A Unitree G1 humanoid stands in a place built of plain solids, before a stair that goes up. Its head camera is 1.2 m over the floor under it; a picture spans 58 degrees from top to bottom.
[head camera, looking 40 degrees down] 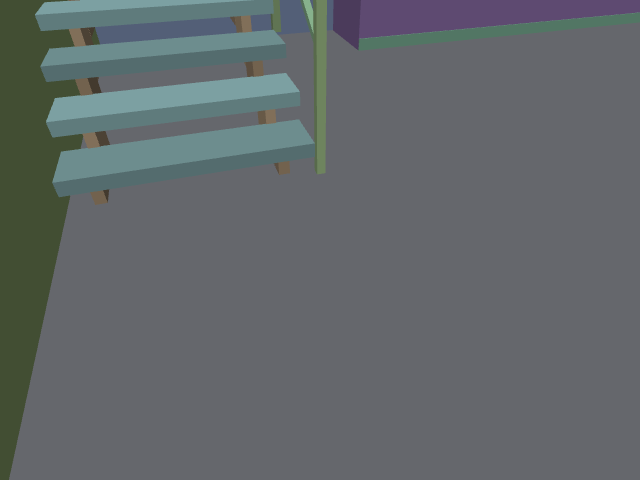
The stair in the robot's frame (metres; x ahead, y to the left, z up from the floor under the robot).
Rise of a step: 0.17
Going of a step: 0.26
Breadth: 1.21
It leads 18 degrees to the left of straight ahead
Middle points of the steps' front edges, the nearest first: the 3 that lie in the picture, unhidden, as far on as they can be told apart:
1.80 0.60 0.17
2.05 0.68 0.34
2.30 0.76 0.51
